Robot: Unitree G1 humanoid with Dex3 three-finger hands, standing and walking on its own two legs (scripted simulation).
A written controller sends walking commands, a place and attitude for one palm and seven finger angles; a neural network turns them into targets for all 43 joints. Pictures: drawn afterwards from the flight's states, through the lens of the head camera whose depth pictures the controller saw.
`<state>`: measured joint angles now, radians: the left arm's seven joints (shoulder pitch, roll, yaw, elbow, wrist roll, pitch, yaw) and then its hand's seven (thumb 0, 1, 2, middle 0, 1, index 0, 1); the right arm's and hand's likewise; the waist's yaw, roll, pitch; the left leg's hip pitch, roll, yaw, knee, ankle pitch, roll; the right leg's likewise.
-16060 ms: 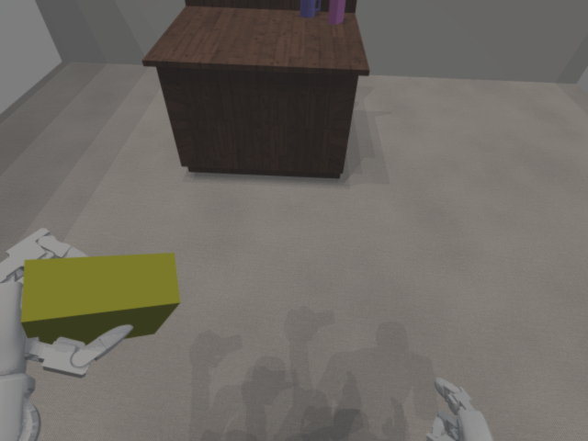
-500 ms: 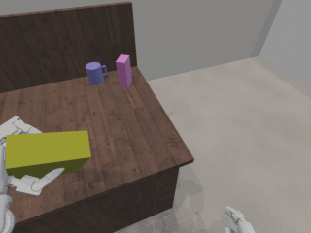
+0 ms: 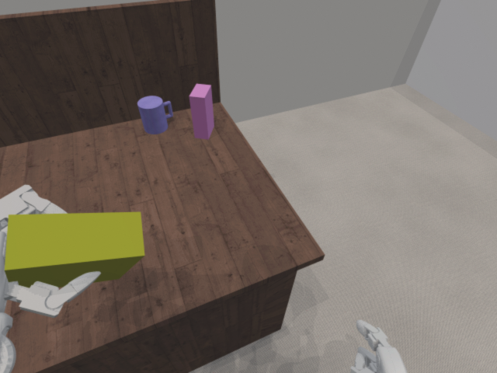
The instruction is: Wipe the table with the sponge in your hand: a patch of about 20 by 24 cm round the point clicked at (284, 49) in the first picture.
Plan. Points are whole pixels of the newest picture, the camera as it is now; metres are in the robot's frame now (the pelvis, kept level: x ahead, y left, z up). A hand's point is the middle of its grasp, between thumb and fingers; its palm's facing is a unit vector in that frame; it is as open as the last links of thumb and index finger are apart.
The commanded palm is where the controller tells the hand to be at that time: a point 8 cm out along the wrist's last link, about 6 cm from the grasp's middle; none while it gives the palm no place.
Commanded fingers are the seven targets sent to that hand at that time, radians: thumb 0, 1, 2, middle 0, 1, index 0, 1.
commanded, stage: shuffle to correct the standing spot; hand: left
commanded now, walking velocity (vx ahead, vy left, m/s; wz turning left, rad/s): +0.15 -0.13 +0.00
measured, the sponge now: (94, 252) +0.22 +0.21 +0.15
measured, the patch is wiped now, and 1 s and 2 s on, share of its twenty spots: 0.00 0.00 0.00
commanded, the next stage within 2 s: come to a stop and stand still in 0.18 s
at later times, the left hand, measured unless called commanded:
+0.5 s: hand (101, 233) +0.24 +0.20 +0.17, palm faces +0.36 -0.85 -0.38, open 9.3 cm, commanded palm +0.19 +0.25 +0.18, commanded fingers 0.00 0.10 1.30 -1.20 -1.60 -1.20 -1.60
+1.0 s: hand (60, 229) +0.26 +0.27 +0.15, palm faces +0.31 -0.83 -0.46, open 9.3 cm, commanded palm +0.19 +0.30 +0.18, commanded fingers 0.00 0.10 1.30 -1.20 -1.60 -1.20 -1.60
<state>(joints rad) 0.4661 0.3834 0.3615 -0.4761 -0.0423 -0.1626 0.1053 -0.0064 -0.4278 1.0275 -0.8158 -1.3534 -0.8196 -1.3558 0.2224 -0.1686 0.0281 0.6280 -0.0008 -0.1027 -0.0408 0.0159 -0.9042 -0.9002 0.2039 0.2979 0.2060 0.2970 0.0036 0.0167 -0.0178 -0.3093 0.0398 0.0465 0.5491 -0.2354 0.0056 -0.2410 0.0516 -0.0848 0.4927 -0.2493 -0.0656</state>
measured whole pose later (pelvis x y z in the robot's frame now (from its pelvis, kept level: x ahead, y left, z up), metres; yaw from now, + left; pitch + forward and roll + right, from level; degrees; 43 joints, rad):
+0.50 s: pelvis +0.03 -0.03 +0.00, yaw +0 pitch +0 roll +0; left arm 0.48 0.36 0.33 -0.49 -0.06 -0.12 0.13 -0.01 -0.43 1.03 -0.82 -1.35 -0.82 -1.36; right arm 0.19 -0.22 -0.01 0.61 0.00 -0.06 -0.05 0.02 -0.91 -0.90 0.20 0.30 0.20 0.30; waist -0.02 0.00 -0.01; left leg -0.27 0.05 0.01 0.55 -0.26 -0.01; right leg -0.20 0.07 -0.09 0.49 -0.30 -0.10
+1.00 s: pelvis +0.03 +0.02 +0.00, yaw +1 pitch +2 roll +0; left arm 0.44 0.46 0.36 -0.42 -0.07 -0.24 0.10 -0.01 -0.43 1.03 -0.82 -1.35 -0.82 -1.36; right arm 0.25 -0.23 0.01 0.63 0.01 -0.16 0.00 0.02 -0.91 -0.90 0.20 0.30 0.20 0.30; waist 0.01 -0.03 0.06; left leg -0.29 -0.02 0.03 0.49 -0.24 0.03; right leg -0.24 0.00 -0.07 0.48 -0.29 -0.03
